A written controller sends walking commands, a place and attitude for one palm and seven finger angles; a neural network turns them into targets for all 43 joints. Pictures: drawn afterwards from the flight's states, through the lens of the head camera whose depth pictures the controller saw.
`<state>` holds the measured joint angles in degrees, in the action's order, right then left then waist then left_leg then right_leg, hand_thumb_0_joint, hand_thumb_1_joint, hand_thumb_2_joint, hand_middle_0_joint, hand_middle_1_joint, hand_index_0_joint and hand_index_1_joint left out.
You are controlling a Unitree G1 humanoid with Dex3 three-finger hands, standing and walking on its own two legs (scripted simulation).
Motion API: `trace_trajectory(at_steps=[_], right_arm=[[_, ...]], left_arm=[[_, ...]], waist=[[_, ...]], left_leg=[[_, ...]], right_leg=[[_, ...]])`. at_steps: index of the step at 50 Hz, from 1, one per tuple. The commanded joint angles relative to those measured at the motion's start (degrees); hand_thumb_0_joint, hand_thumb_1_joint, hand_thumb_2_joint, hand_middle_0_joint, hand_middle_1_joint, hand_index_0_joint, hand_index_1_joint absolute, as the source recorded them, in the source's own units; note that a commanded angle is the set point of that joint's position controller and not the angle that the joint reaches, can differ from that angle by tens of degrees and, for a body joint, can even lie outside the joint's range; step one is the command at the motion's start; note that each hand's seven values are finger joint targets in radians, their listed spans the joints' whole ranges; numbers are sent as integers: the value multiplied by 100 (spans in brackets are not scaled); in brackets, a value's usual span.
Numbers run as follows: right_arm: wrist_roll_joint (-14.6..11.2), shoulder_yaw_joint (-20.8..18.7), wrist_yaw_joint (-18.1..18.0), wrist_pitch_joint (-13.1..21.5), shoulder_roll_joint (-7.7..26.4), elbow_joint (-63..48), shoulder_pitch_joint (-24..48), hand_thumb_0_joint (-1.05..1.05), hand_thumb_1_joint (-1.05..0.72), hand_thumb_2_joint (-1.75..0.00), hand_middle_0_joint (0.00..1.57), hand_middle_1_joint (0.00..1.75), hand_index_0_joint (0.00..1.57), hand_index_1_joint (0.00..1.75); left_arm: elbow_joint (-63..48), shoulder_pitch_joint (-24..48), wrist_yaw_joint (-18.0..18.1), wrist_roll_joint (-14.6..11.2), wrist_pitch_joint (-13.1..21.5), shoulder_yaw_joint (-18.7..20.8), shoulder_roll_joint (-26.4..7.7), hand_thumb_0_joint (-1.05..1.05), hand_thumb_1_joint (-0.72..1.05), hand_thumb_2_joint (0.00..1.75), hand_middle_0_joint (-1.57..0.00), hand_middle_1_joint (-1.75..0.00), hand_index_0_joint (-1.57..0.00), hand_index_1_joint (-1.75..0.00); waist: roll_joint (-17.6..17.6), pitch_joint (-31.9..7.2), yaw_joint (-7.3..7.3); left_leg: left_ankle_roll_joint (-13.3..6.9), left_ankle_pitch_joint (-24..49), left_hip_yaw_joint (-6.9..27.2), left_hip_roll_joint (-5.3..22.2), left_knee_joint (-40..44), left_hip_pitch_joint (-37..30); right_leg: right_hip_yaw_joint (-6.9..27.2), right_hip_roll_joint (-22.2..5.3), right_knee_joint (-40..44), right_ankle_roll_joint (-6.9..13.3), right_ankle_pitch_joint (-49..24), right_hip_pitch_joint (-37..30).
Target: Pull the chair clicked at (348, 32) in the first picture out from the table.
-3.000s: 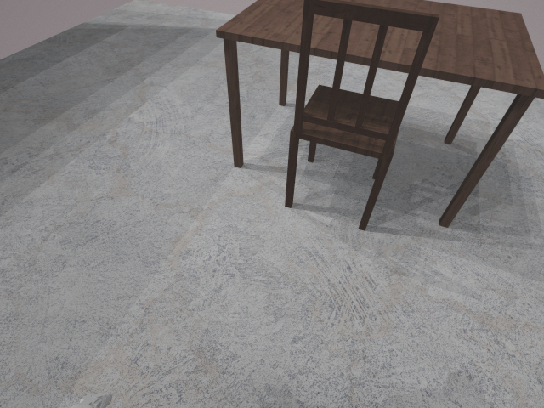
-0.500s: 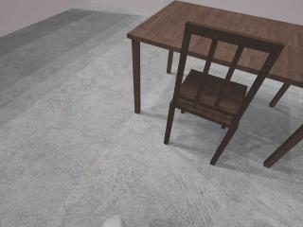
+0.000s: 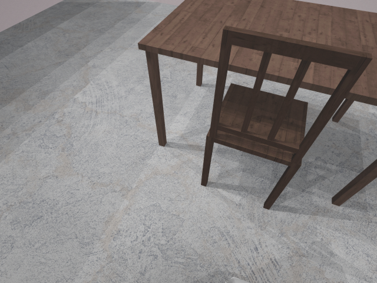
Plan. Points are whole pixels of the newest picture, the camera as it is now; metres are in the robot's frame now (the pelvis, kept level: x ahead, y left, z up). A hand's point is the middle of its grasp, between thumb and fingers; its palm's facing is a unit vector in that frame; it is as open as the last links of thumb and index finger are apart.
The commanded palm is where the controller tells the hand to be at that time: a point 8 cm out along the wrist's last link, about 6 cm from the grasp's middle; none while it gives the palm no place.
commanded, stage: turn to face it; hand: left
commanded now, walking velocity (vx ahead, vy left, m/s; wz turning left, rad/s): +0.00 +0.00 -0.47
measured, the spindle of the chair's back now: (254, 97) +0.71 -0.17 -0.05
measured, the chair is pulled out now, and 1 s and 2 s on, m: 0.00 0.00 0.00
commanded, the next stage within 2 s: take the last steps up to it in 0.46 s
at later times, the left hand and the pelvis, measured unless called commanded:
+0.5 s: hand (131, 280) +0.15 +0.16 -0.17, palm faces -0.12 -0.98 -0.19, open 7.4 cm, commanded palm none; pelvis +0.04 -0.02 +0.00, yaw -11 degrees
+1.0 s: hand (160, 252) +0.21 +0.09 -0.17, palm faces -0.31 -0.93 -0.17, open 7.4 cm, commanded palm none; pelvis +0.08 -0.05 +0.00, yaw -17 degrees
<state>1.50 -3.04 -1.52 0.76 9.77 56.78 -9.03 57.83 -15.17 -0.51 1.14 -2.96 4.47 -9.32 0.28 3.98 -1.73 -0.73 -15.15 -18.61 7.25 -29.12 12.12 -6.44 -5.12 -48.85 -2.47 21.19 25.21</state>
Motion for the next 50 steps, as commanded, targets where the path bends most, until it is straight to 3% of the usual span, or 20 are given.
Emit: trace_trajectory(at_steps=[1,2,3,4,5,8,11,19,24,25,27,28,29,32,40,44,47,48,49,50], right_arm=[[2,-277,22,-58,1015,-258,-152,0,-90,-90,20,30,20,30],[-8,-279,38,-81,995,-289,-118,0,-90,-90,20,30,20,30],[-40,-247,77,-102,771,-342,-220,0,-90,-90,20,30,20,30],[-64,-121,111,-111,336,-596,-144,0,-90,-90,20,30,20,30],[-86,-124,43,-194,506,-668,24,0,-90,-90,20,30,20,30],[-51,-148,54,-237,596,-502,38,0,-90,-90,20,30,20,30],[-33,-113,68,-239,520,-312,-350,0,-90,-90,20,30,20,30],[-77,-44,-9,-217,504,-392,-200,0,-90,-90,20,30,20,30],[-101,-3,-68,-122,509,-168,-912,0,-90,-90,20,30,20,30],[-101,-22,-82,-92,595,-119,-1008,0,-90,-90,20,30,20,30],[-13,-98,-97,-66,1265,-300,-912,0,-90,-90,20,30,20,30],[19,-63,-101,-87,1230,-389,-746,0,-90,-90,20,30,20,30],[32,10,-132,-43,1022,-321,-571,0,-90,-90,20,30,20,30],[33,52,-133,47,849,-305,-651,0,-90,-90,20,30,20,30],[39,-21,-83,211,752,287,-1811,0,-90,-90,20,30,20,30],[61,-68,-31,167,873,402,-1738,0,-90,-90,20,30,20,30],[28,-48,-7,148,793,458,-1538,0,-90,-90,20,30,20,30],[-16,-31,20,168,680,483,-1496,0,-90,-90,20,30,20,30],[-90,32,65,202,426,417,-1432,0,-90,-90,20,30,20,30],[-99,104,96,192,205,134,-1101,0,-90,-90,20,30,20,30]], left_arm=[[-427,-327,13,40,145,70,-335,0,90,90,-20,-30,-20,-30],[-380,-541,23,57,182,83,-419,0,90,90,-20,-30,-20,-30],[-363,-743,62,102,264,144,-844,0,90,90,-20,-30,-20,-30],[-376,-838,133,113,337,246,-1481,0,90,90,-20,-30,-20,-30],[-388,-1011,189,13,297,221,-1470,0,90,90,-20,-30,-20,-30],[-602,-72,236,5,258,187,-1126,0,90,90,-20,-30,-20,-30],[-738,323,219,4,282,152,-1041,0,90,90,-20,-30,-20,-30],[-595,126,163,29,227,174,-1189,0,90,90,-20,-30,-20,-30],[-604,501,146,-34,160,160,-1156,0,90,90,-20,-30,-20,-30],[-613,477,130,-58,144,123,-1000,0,90,90,-20,-30,-20,-30],[-748,445,78,-92,121,47,-594,0,90,90,-20,-30,-20,-30],[-734,512,78,-48,116,62,-714,0,90,90,-20,-30,-20,-30],[-608,471,69,9,60,94,-738,0,90,90,-20,-30,-20,-30],[-445,343,-50,65,119,81,-675,0,90,90,-20,-30,-20,-30],[-448,931,-101,23,282,-125,-366,0,90,90,-20,-30,-20,-30],[-405,953,-122,10,316,-149,-277,0,90,90,-20,-30,-20,-30],[-145,327,-118,11,395,-89,-316,0,90,90,-20,-30,-20,-30],[19,-91,-76,22,439,-41,-480,0,90,90,-20,-30,-20,-30],[222,-695,-13,49,515,42,-887,0,90,90,-20,-30,-20,-30],[341,-1290,52,16,533,156,-1451,0,90,90,-20,-30,-20,-30]], waist=[[-777,-422,58],[-507,-467,-65],[654,-557,-173],[2243,-598,-245],[1626,-746,-355],[1166,-496,-23],[641,-708,186],[617,-659,1],[638,-713,327],[328,-635,339],[-1732,-294,273],[-1317,-216,273],[-1455,-86,214],[-806,-150,196],[-827,-148,616],[-1034,1,553],[-743,-192,208],[-375,-364,-9],[576,-629,-275],[1859,-535,-509]], left_leg=[[-409,1096,677,1502,369,-146],[-200,851,488,1309,-160,53],[166,-66,161,851,-1356,696],[444,-2091,388,2,-2836,2053],[381,-2159,1254,-21,-3437,1909],[382,-1101,1710,39,-3952,2167],[425,-679,1637,-51,-3375,1728],[386,-977,1628,-301,-1809,1289],[268,28,1507,-434,128,-26],[192,324,1650,-238,584,-541],[-678,1222,3602,1594,1544,-439],[-980,1118,3585,1701,1637,78],[-848,801,3241,1402,1790,215],[-714,190,2658,968,1770,-389],[-886,1587,2264,1010,1577,-1428],[-848,740,2175,1003,1596,-911],[-587,190,1886,698,1022,-334],[-408,-45,1649,480,454,208],[-175,-536,1097,55,-707,1277],[-20,-1995,904,-474,-2227,2502]], right_leg=[[-47,133,1111,96,-457,-700],[-80,195,1708,129,-999,-1104],[871,-411,2490,354,-1899,-1674],[2859,-1724,2998,1025,-3619,-2122],[2765,-1876,3089,1475,-3628,-1850],[2212,-1198,3208,1314,-2081,-1511],[1567,-837,3099,1195,-2348,-1473],[2018,-869,3109,1446,-2577,-1729],[1966,-518,2705,1071,-2227,-1222],[1738,-260,2455,836,-1793,-784],[612,709,811,267,483,243],[840,614,-74,261,900,44],[1008,534,-575,221,738,68],[795,464,-1243,187,185,629],[357,192,166,197,141,634],[92,241,999,274,244,8],[-149,465,2229,365,-570,-1298],[81,320,2587,457,-845,-2211],[1189,-611,2907,775,-250,-3365],[2982,-1799,3677,1303,79,-3676]])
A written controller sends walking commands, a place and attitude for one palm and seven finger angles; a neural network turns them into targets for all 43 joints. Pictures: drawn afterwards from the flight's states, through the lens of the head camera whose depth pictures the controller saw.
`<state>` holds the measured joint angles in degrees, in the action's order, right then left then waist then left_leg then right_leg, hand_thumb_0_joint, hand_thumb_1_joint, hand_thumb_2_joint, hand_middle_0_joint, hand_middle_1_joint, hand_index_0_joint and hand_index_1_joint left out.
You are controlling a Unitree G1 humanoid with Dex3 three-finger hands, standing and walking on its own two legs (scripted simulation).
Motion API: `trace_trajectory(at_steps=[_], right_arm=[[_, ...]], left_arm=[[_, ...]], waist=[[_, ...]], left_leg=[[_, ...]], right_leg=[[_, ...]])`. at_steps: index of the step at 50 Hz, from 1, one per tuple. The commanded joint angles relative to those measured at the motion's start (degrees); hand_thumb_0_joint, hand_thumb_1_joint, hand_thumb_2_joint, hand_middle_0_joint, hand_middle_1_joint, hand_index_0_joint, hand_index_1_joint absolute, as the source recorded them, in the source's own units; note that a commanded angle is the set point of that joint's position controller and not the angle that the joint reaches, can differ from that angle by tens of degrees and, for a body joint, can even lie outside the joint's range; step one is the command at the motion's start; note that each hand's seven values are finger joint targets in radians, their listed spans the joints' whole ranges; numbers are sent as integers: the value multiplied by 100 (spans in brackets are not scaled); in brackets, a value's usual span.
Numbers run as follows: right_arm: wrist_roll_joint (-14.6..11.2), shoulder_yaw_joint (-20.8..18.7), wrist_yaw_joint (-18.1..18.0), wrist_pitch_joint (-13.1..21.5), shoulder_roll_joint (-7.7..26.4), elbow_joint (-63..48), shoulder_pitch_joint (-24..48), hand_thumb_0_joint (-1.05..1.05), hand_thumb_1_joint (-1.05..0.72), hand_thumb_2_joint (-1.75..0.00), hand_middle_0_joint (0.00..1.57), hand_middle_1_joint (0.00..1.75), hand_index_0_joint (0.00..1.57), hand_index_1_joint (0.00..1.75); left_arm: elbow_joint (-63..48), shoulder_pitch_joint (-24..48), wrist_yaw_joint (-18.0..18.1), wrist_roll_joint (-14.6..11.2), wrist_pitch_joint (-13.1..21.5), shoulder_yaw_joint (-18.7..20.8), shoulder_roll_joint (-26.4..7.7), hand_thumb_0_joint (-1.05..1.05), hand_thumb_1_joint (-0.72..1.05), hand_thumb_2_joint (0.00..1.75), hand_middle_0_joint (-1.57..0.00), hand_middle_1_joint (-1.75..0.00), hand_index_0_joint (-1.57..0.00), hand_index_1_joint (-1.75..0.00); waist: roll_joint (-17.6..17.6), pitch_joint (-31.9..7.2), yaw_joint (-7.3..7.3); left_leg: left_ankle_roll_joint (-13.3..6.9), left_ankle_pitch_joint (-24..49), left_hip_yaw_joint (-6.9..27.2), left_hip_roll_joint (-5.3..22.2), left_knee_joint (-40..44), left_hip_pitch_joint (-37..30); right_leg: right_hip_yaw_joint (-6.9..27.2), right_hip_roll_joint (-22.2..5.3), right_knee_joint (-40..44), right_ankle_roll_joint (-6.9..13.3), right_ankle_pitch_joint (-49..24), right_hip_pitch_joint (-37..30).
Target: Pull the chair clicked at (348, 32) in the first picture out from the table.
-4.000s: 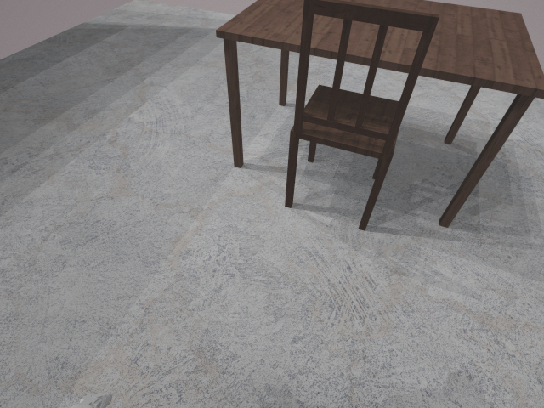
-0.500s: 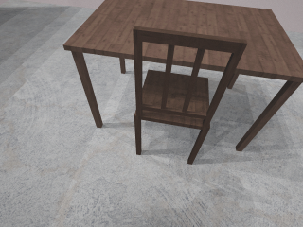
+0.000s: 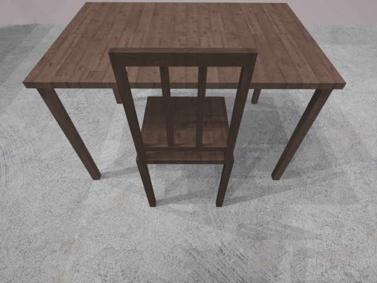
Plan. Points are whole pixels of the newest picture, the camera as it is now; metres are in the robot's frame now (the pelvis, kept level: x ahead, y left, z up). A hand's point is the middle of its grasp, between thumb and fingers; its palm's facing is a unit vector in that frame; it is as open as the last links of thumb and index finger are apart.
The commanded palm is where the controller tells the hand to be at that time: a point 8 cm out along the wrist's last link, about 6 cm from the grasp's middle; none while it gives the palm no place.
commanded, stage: take the last steps up to it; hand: left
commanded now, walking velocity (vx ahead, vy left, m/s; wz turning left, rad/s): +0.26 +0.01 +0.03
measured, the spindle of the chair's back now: (168, 111) +0.63 +0.07 -0.04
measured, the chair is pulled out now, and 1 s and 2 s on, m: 0.00 0.00 0.00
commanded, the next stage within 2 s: come to a stop and stand still in 0.36 s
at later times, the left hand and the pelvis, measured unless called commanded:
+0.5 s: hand out of the picture +0.07 +0.16 -0.19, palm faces +0.11 -0.99 -0.11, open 7.4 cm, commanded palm none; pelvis +0.14 +0.02 -0.01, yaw +0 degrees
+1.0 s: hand (125, 268) +0.19 +0.16 -0.16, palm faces +0.01 -0.97 -0.26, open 7.4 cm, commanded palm none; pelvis +0.15 -0.03 +0.00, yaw -1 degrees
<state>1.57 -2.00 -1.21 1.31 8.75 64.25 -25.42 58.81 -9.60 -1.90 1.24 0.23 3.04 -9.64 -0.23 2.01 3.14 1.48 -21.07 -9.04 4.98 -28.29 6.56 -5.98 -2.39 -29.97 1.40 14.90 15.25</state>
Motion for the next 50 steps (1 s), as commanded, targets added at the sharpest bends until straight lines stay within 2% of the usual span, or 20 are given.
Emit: trace_trajectory(at_steps=[1,2,3,5,8,16,18,20,21,22,23,26,29,38,43,46,47,48,49,50], right_arm=[[-40,-87,61,103,588,-704,826,0,-90,-90,20,30,20,30],[-31,-133,91,85,570,-614,844,0,-90,-90,20,30,20,30],[-28,-141,101,78,502,-540,799,0,-90,-90,20,30,20,30],[-12,-152,116,36,298,-386,524,0,-90,-90,20,30,20,30],[-2,-102,126,-5,157,-353,403,0,-90,-90,20,30,20,30],[-53,-51,217,60,210,-741,1358,0,-90,-90,20,30,20,30],[-48,-37,186,104,247,-733,1274,0,-90,-90,20,30,20,30],[-22,-69,120,160,378,-481,538,0,-90,-90,20,30,20,30],[24,-117,64,195,671,-378,22,0,-90,-90,20,30,20,30],[70,-211,3,224,1211,-401,-282,0,-90,-90,20,30,20,30],[-34,-188,-38,139,1286,-403,-283,0,-90,-90,20,30,20,30],[-72,66,-141,148,552,-694,1169,0,-90,-90,20,30,20,30],[-111,117,-175,92,514,-617,1381,0,-90,-90,20,30,20,30],[-57,-148,-176,-202,813,-707,1313,0,-90,-90,20,30,20,30],[-32,-200,-111,-232,872,-704,1191,0,-90,-90,20,30,20,30],[-111,-183,-58,-229,736,-660,1076,0,-90,-90,20,30,20,30],[-157,-151,-37,-234,502,-675,986,0,-90,-90,20,30,20,30],[-174,-70,-12,-257,279,-706,1027,0,-90,-90,20,30,20,30],[-146,-50,15,-284,280,-703,1047,0,-90,-90,20,30,20,30],[-110,-31,19,-338,251,-647,1065,0,-90,-90,20,30,20,30]], left_arm=[[247,-1926,235,-55,174,265,-1335,0,90,90,-20,-30,-20,-30],[224,-1552,249,-57,216,232,-1132,0,90,90,-20,-30,-20,-30],[165,-1240,262,-57,230,165,-829,0,90,90,-20,-30,-20,-30],[24,-904,302,-32,280,94,-435,0,90,90,-20,-30,-20,-30],[45,-970,310,-14,396,9,-394,0,90,90,-20,-30,-20,-30],[319,-1363,356,22,397,-24,-624,0,90,90,-20,-30,-20,-30],[377,-1333,363,12,367,7,-681,0,90,90,-20,-30,-20,-30],[410,-1313,367,2,324,-16,-600,0,90,90,-20,-30,-20,-30],[396,-1357,357,-38,310,-40,-495,0,90,90,-20,-30,-20,-30],[314,-1596,340,-116,290,-76,-199,0,90,90,-20,-30,-20,-30],[215,-1572,364,-74,286,-87,-197,0,90,90,-20,-30,-20,-30],[430,-1404,416,-50,93,-117,-45,0,90,90,-20,-30,-20,-30],[537,-1590,444,-70,-89,-182,46,0,90,90,-20,-30,-20,-30],[78,-915,437,21,-374,-8,-245,0,90,90,-20,-30,-20,-30],[-65,-814,430,0,-270,-43,-230,0,90,90,-20,-30,-20,-30],[33,-1053,452,9,-152,-60,-402,0,90,90,-20,-30,-20,-30],[4,-921,472,29,-84,-62,-609,0,90,90,-20,-30,-20,-30],[-25,-664,465,13,-46,-78,-824,0,90,90,-20,-30,-20,-30],[-74,-502,441,-13,-44,-104,-910,0,90,90,-20,-30,-20,-30],[-67,-377,431,-25,-8,-93,-846,0,90,90,-20,-30,-20,-30]], waist=[[1241,-77,-1005],[1408,255,-832],[1164,493,-651],[564,604,-349],[465,414,-186],[656,285,-376],[671,173,-313],[566,-24,14],[68,-447,175],[-1269,-880,140],[-1280,-1001,56],[-477,-113,-428],[-387,-346,-560],[-739,-122,-311],[-832,-292,-285],[-371,-491,-402],[251,-444,-282],[867,-214,-176],[780,-148,-138],[1133,-19,-131]], left_leg=[[-306,-1303,579,-101,-3077,3233],[-355,-721,749,64,-3371,3206],[-337,-348,737,136,-3510,3183],[-241,138,740,243,-3408,2860],[-99,462,561,161,-3020,2657],[-206,712,382,-119,-1397,2100],[-298,727,318,-294,-894,1624],[-388,1521,326,-457,-219,367],[-578,2519,794,-31,-28,-516],[-1229,3831,2499,1363,349,-1411],[-1668,4027,3013,1804,894,-1135],[-1386,3945,1976,1376,1232,624],[-1155,4626,1236,1047,1150,508],[-1185,3239,1339,1234,1160,582],[-1089,2624,1474,1111,1039,377],[-628,1773,1240,645,522,694],[-328,1086,981,298,191,917],[-95,365,649,-88,121,989],[-46,230,676,-202,120,624],[-45,224,683,-193,108,441]], right_leg=[[3057,-2193,2091,1118,1170,-2065],[2725,-1890,2208,989,1388,-1493],[2452,-1758,2246,954,1214,-1180],[1521,-1464,2162,896,1,-726],[770,-1252,1933,869,-1969,-784],[632,-1209,1470,780,-3308,-1120],[535,-1118,1073,690,-3634,-1220],[373,-876,23,471,-3484,-776],[232,-502,-988,286,-2494,-317],[-186,213,-2462,37,460,868],[233,375,-3569,81,2224,1084],[801,-276,-3172,-110,1456,659],[692,-220,-2294,-300,975,221],[610,-42,-2105,-343,1003,542],[407,14,-826,-265,846,135],[513,-70,885,-236,-455,-781],[1253,-610,1222,-42,-698,-807],[1703,-1165,1350,245,-882,-419],[1712,-1354,1449,419,-461,97],[1709,-1176,1648,454,71,454]])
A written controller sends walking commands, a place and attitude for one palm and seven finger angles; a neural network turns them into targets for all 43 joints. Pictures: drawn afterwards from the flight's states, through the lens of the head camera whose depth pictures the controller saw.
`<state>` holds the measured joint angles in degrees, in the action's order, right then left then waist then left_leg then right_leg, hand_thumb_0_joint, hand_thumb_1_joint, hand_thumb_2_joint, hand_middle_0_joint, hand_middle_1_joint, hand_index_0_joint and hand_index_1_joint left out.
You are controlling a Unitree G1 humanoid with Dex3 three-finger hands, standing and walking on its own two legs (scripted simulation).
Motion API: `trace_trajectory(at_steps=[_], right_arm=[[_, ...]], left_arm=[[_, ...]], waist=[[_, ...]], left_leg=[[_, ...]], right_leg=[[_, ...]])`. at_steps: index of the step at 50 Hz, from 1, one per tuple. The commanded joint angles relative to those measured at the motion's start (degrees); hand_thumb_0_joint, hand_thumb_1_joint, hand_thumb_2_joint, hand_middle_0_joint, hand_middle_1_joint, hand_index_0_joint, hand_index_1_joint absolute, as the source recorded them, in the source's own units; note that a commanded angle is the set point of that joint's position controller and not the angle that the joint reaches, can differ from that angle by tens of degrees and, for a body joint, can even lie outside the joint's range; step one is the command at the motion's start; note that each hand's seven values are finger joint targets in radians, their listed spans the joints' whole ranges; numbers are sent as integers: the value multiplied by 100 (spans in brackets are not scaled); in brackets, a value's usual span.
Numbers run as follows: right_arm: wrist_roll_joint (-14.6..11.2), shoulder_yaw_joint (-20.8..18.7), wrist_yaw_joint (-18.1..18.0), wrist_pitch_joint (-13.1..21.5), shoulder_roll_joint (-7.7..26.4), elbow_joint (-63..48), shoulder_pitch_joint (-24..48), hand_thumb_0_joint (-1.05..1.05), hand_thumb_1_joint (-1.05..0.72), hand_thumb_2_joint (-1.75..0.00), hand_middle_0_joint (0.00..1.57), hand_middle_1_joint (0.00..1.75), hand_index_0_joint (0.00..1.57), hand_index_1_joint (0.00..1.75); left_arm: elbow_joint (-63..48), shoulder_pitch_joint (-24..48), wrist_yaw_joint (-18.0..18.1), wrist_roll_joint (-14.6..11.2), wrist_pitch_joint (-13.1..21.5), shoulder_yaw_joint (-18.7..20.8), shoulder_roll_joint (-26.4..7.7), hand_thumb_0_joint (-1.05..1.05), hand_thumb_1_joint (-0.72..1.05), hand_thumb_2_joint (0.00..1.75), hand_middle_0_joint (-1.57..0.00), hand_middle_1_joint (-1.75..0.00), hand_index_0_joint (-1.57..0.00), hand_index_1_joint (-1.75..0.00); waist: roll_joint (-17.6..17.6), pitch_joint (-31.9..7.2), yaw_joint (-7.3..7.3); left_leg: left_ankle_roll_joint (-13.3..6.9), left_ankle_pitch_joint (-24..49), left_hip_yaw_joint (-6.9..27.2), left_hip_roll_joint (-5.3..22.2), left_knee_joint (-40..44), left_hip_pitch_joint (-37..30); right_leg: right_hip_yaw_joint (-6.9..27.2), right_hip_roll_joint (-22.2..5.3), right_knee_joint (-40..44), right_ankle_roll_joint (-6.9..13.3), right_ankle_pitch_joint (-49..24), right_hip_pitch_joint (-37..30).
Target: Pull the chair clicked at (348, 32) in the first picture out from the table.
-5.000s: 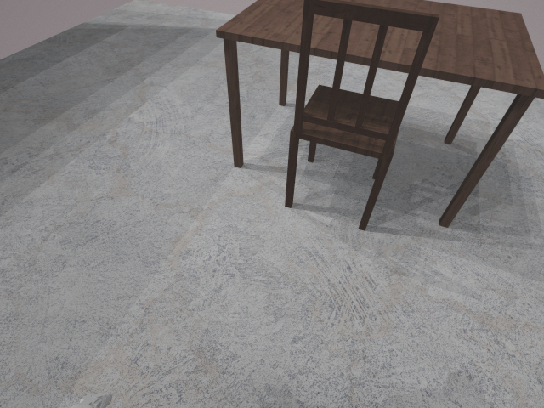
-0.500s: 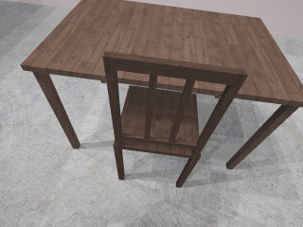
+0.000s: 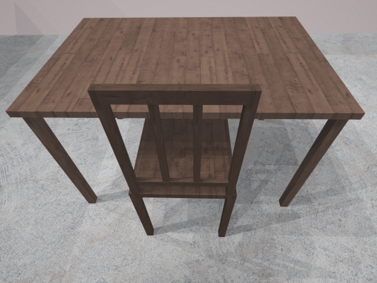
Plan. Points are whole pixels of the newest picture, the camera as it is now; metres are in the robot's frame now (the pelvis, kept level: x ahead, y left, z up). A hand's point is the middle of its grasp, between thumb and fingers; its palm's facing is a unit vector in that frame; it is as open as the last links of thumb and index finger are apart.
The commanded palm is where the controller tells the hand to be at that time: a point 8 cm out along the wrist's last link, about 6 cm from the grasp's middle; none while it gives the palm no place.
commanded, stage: come to a stop and stand still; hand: left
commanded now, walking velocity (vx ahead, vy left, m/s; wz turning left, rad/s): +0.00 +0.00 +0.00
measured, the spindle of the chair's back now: (160, 148) +0.48 +0.11 -0.05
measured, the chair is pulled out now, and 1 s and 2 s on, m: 0.00 0.00 0.00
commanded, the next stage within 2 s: look again from close up in 1.04 s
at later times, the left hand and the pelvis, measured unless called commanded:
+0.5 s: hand out of the picture -0.01 +0.11 -0.17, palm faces +0.08 -0.99 -0.14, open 7.4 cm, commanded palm none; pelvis +0.03 -0.04 +0.01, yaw +1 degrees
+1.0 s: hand out of the picture +0.03 +0.13 -0.17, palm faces +0.09 -0.98 -0.17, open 7.4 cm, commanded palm none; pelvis +0.06 -0.03 +0.01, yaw +2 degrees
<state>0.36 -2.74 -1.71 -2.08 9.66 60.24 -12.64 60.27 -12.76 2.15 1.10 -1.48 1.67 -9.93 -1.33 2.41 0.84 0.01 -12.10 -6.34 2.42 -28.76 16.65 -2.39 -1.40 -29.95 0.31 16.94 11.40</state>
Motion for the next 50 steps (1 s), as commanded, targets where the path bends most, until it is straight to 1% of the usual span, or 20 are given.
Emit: trace_trajectory(at_steps=[1,4,5,8,11,14,16,19,20,24,30,32,35,39,40,42,44,45,49,50], right_arm=[[40,49,72,-1,221,-147,-277,0,-90,-90,20,30,20,30],[36,139,50,107,246,124,-608,0,-90,-90,20,30,20,30],[24,154,40,115,256,189,-567,0,-90,-90,20,30,20,30],[42,165,38,65,288,295,-608,0,-90,-90,20,30,20,30],[50,193,20,53,183,395,-766,0,-90,-90,20,30,20,30],[51,220,-7,104,132,461,-911,0,-90,-90,20,30,20,30],[39,223,-24,118,118,478,-892,0,-90,-90,20,30,20,30],[31,242,-51,177,112,510,-941,0,-90,-90,20,30,20,30],[13,242,-59,174,82,516,-908,0,-90,-90,20,30,20,30],[12,246,-90,214,95,536,-912,0,-90,-90,20,30,20,30],[-12,251,-121,223,80,521,-776,0,-90,-90,20,30,20,30],[0,252,-131,231,90,497,-742,0,-90,-90,20,30,20,30],[-9,264,-136,222,93,520,-695,0,-90,-90,20,30,20,30],[8,270,-138,232,157,476,-631,0,-90,-90,20,30,20,30],[-5,271,-134,226,160,479,-602,0,-90,-90,20,30,20,30],[10,279,-135,230,191,466,-588,0,-90,-90,20,30,20,30],[14,288,-136,242,226,448,-579,0,-90,-90,20,30,20,30],[-1,284,-134,239,211,441,-531,0,-90,-90,20,30,20,30],[16,285,-130,248,271,431,-560,0,-90,-90,20,30,20,30],[0,296,-126,243,286,436,-511,0,-90,-90,20,30,20,30]], left_arm=[[-191,21,23,-18,165,25,-773,0,90,90,-20,-30,-20,-30],[-32,-151,7,-82,197,-33,-599,0,90,90,-20,-30,-20,-30],[19,-239,4,-91,200,-44,-549,0,90,90,-20,-30,-20,-30],[107,-295,5,-74,133,-33,-501,0,90,90,-20,-30,-20,-30],[190,-448,-5,-79,120,-23,-476,0,90,90,-20,-30,-20,-30],[263,-545,-6,-93,159,-33,-393,0,90,90,-20,-30,-20,-30],[310,-647,-8,-93,179,-44,-335,0,90,90,-20,-30,-20,-30],[390,-738,-1,-103,234,-56,-265,0,90,90,-20,-30,-20,-30],[414,-785,0,-99,238,-56,-254,0,90,90,-20,-30,-20,-30],[511,-915,18,-96,268,-74,-160,0,90,90,-20,-30,-20,-30],[596,-1067,40,-72,270,-79,-98,0,90,90,-20,-30,-20,-30],[618,-1119,53,-63,277,-78,-82,0,90,90,-20,-30,-20,-30],[622,-1113,56,-56,260,-79,-85,0,90,90,-20,-30,-20,-30],[634,-1140,59,-56,261,-76,-104,0,90,90,-20,-30,-20,-30],[606,-1122,54,-52,256,-71,-138,0,90,90,-20,-30,-20,-30],[602,-1096,56,-58,250,-68,-158,0,90,90,-20,-30,-20,-30],[594,-1086,51,-61,249,-65,-166,0,90,90,-20,-30,-20,-30],[581,-1084,46,-60,242,-65,-180,0,90,90,-20,-30,-20,-30],[569,-1028,43,-63,248,-63,-218,0,90,90,-20,-30,-20,-30],[555,-1006,37,-63,239,-66,-250,0,90,90,-20,-30,-20,-30]], waist=[[1254,120,99],[769,36,84],[572,125,11],[526,574,-11],[286,774,-28],[224,498,-28],[178,459,-51],[155,157,-55],[252,242,-79],[155,12,-61],[255,134,-88],[187,61,-78],[359,260,-95],[275,202,-97],[300,324,-117],[163,253,-111],[165,171,-114],[190,283,-137],[158,108,-111],[191,233,-132]], left_leg=[[103,-432,455,90,160,-606],[55,477,617,213,578,-793],[44,452,653,246,651,-737],[85,-70,654,217,658,-598],[59,-63,638,188,657,-522],[53,243,673,232,688,-549],[57,326,663,250,657,-562],[64,737,678,320,643,-674],[58,672,649,326,655,-648],[55,989,661,359,619,-819],[11,1072,616,375,608,-820],[9,1206,611,370,549,-894],[-18,1171,625,372,612,-847],[-34,1305,645,368,609,-958],[-36,1232,625,362,616,-873],[-33,1304,645,358,636,-925],[-59,1408,684,361,641,-969],[-66,1293,667,361,661,-922],[-65,1453,704,357,669,-1018],[-74,1379,701,355,684,-943]], right_leg=[[1256,-1133,1679,517,26,934],[794,-720,1312,305,-396,539],[741,-652,1377,260,-204,496],[855,-627,1696,255,1062,915],[891,-591,1777,276,1184,978],[812,-559,1644,277,651,623],[797,-557,1660,269,422,527],[638,-541,1469,246,-511,161],[614,-525,1506,225,-583,151],[517,-506,1309,204,-1360,-57],[416,-485,1218,142,-1951,-163],[421,-502,1151,122,-2273,-216],[349,-485,1154,119,-2230,-197],[361,-498,1128,116,-2263,-240],[328,-491,1166,99,-2241,-236],[344,-507,1138,120,-2199,-280],[336,-510,1136,122,-2176,-346],[312,-500,1200,107,-2073,-308],[319,-512,1145,122,-2134,-413],[294,-504,1194,113,-2063,-395]])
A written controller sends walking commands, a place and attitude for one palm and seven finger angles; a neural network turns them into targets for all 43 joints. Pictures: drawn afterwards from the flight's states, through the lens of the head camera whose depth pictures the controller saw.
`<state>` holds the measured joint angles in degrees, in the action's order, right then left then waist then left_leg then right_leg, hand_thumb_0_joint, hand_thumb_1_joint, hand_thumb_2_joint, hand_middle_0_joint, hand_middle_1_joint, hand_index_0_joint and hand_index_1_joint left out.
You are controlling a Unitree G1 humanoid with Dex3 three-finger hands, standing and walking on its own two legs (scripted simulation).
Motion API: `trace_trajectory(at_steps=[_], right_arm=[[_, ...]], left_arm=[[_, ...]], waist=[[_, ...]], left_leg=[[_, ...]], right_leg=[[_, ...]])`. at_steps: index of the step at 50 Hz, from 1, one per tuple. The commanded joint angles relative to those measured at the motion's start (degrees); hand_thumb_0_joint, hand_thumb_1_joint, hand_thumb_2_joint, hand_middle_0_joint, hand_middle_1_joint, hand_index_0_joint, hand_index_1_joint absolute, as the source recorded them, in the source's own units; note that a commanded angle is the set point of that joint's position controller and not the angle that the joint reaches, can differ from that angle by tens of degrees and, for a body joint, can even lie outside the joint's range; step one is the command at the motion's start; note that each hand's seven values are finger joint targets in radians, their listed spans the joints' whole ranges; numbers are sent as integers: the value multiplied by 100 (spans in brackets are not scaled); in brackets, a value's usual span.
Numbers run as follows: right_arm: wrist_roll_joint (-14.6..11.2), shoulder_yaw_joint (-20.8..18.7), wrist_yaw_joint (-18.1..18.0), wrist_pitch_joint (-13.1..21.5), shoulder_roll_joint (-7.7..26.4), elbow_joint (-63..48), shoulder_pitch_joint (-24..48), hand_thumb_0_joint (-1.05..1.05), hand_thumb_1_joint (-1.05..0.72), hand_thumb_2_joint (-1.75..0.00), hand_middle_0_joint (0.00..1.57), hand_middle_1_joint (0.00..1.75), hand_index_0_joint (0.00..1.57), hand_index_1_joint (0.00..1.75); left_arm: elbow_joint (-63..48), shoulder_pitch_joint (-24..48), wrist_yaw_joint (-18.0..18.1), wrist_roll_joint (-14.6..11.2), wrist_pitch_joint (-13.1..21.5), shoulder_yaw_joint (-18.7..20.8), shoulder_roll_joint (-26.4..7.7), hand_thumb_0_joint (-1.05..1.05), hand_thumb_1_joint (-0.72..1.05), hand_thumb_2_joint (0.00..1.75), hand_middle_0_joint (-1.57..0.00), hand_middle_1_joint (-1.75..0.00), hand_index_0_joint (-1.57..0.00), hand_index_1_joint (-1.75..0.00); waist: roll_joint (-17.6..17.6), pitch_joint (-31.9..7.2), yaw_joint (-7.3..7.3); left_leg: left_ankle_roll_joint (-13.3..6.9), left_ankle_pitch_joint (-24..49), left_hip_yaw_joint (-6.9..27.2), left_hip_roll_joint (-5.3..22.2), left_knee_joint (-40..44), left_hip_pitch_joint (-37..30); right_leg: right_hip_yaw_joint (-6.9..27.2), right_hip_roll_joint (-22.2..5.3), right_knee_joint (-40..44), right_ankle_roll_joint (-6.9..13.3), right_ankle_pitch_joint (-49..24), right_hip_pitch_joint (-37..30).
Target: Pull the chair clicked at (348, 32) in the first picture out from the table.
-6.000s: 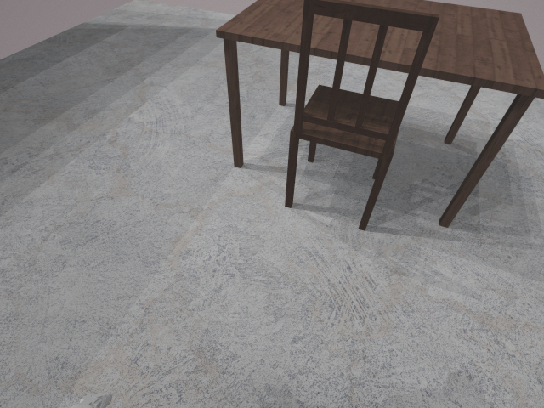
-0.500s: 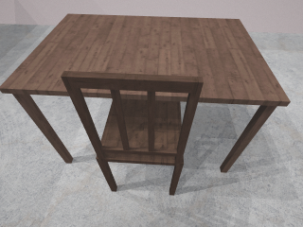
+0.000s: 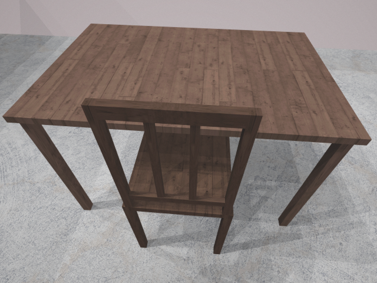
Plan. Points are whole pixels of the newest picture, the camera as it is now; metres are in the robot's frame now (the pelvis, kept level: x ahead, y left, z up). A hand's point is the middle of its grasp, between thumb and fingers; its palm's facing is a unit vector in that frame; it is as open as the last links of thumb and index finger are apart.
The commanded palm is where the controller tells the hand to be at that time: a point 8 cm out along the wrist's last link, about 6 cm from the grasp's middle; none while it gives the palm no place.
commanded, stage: come to a stop and stand still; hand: left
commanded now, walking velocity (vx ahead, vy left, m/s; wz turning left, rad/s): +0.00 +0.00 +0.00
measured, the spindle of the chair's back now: (156, 164) +0.43 +0.13 -0.05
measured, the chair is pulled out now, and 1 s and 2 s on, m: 0.00 0.00 0.00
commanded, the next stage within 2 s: look again from close up in 0.04 s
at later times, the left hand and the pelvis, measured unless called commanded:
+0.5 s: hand out of the picture +0.01 +0.22 -0.18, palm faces +0.01 -0.98 -0.20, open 7.4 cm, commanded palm none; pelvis -0.01 +0.04 -0.01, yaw -1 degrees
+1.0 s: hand out of the picture -0.01 +0.20 -0.18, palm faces +0.00 -0.98 -0.19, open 7.4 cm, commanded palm none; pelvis +0.00 +0.03 +0.00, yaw -2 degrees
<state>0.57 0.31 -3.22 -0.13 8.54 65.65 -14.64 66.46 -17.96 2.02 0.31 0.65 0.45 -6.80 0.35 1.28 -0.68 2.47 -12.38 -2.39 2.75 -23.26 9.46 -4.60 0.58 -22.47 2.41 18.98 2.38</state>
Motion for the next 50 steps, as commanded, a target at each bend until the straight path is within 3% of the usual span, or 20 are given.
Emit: trace_trajectory(at_steps=[1,6,7,8,9,10,11,12,13,14,15,16,19,22,27,30,36,39,45,50], right_arm=[[-9,-14,28,54,406,-117,-318,0,-90,-90,20,30,20,30],[-12,-7,33,56,434,-114,-328,0,-90,-90,20,30,20,30],[-44,-76,148,198,621,-552,303,0,-90,-90,20,30,20,30],[-14,-68,188,143,288,-784,-63,0,-90,-90,20,30,20,30],[13,-110,168,131,295,-732,-203,0,-90,-90,20,30,20,30],[25,-120,198,116,332,-667,-442,0,-90,-90,20,30,20,30],[9,-106,199,139,332,-671,-610,0,-90,-90,20,30,20,30],[5,-127,193,173,464,-687,-646,0,-90,-90,20,30,20,30],[10,-149,170,192,612,-692,-658,0,-90,-90,20,30,20,30],[13,-148,153,186,667,-732,-586,0,-90,-90,20,30,20,30],[20,-135,152,194,653,-701,-450,0,-90,-90,20,30,20,30],[17,-122,154,167,632,-728,-398,0,-90,-90,20,30,20,30],[4,-120,175,133,625,-825,-287,0,-90,-90,20,30,20,30],[16,-134,198,129,648,-843,-294,0,-90,-90,20,30,20,30],[9,-146,210,164,765,-840,-329,0,-90,-90,20,30,20,30],[-16,-122,200,207,746,-797,-306,0,-90,-90,20,30,20,30],[-30,-104,184,245,718,-665,-368,0,-90,-90,20,30,20,30],[-37,-104,172,243,714,-593,-381,0,-90,-90,20,30,20,30],[-61,-74,168,225,654,-476,-255,0,-90,-90,20,30,20,30],[-60,-78,166,222,658,-416,-224,0,-90,-90,20,30,20,30]], left_arm=[[-68,-490,53,17,27,58,-552,0,90,90,-20,-30,-20,-30],[-62,-482,53,16,28,54,-569,0,90,90,-20,-30,-20,-30],[-100,-875,284,146,313,32,-745,0,90,90,-20,-30,-20,-30],[-384,-689,250,131,332,113,-997,0,90,90,-20,-30,-20,-30],[-488,-476,201,118,332,68,-932,0,90,90,-20,-30,-20,-30],[-585,-287,172,103,308,102,-1044,0,90,90,-20,-30,-20,-30],[-649,-318,156,82,298,68,-912,0,90,90,-20,-30,-20,-30],[-709,-309,159,60,261,49,-805,0,90,90,-20,-30,-20,-30],[-758,-345,168,54,203,44,-675,0,90,90,-20,-30,-20,-30],[-805,-442,171,67,151,42,-587,0,90,90,-20,-30,-20,-30],[-800,-409,153,86,106,42,-591,0,90,90,-20,-30,-20,-30],[-812,-394,137,81,57,48,-660,0,90,90,-20,-30,-20,-30],[-832,-366,96,89,0,36,-717,0,90,90,-20,-30,-20,-30],[-886,-320,67,92,-16,30,-751,0,90,90,-20,-30,-20,-30],[-945,-343,43,96,-27,19,-771,0,90,90,-20,-30,-20,-30],[-916,-425,30,82,5,8,-802,0,90,90,-20,-30,-20,-30],[-857,-449,51,63,57,-9,-867,0,90,90,-20,-30,-20,-30],[-815,-452,70,57,58,-9,-864,0,90,90,-20,-30,-20,-30],[-707,-533,71,61,68,-36,-859,0,90,90,-20,-30,-20,-30],[-684,-528,72,67,66,-31,-850,0,90,90,-20,-30,-20,-30]], waist=[[1,294,31],[89,273,30],[445,555,-195],[538,350,145],[89,170,229],[170,-238,305],[360,-481,321],[506,-589,306],[338,-545,232],[262,-359,148],[-275,-39,83],[-534,155,81],[-342,606,43],[-129,614,40],[-245,304,11],[-244,78,-48],[-39,-210,15],[-56,-206,32],[114,165,0],[37,180,11]], left_leg=[[-313,1423,318,321,139,-249],[-323,1439,325,314,156,-290],[-190,1297,-80,238,-1473,486],[-332,-614,175,46,-1538,930],[-387,-762,69,20,-1419,937],[-390,-445,-89,-1,-1089,685],[-370,37,46,-25,-905,407],[-439,871,251,105,-841,232],[-516,1412,390,312,-813,148],[-561,1430,476,413,-805,234],[-557,1441,514,398,-703,353],[-580,1146,643,396,-549,522],[-589,134,718,310,-220,884],[-570,-356,755,243,-29,845],[-626,-432,933,352,293,627],[-658,142,857,366,248,371],[-585,1401,581,272,-169,-104],[-572,1712,535,282,-213,-212],[-560,1475,466,256,-130,-111],[-550,1435,438,262,-52,-180]], right_leg=[[519,-719,427,-94,-2243,505],[508,-724,427,-99,-2293,472],[1093,-1101,423,-520,-5383,850],[1030,-1380,29,-223,-5946,395],[918,-1355,-178,62,-5962,232],[673,-1264,-385,187,-5565,158],[552,-1044,-576,155,-4713,246],[463,-809,-743,83,-3920,352],[437,-655,-715,38,-2808,593],[487,-561,-511,29,-1914,799],[482,-509,-454,21,-1469,958],[477,-446,-415,20,-811,1016],[518,-372,-230,17,0,1235],[557,-396,-176,15,202,1339],[435,-378,-295,-62,94,1233],[425,-452,-227,-88,-226,1095],[559,-611,-194,-82,-1072,992],[546,-624,-218,-98,-1302,964],[599,-653,-37,-95,-1438,1021],[609,-650,19,-100,-1415,1003]])
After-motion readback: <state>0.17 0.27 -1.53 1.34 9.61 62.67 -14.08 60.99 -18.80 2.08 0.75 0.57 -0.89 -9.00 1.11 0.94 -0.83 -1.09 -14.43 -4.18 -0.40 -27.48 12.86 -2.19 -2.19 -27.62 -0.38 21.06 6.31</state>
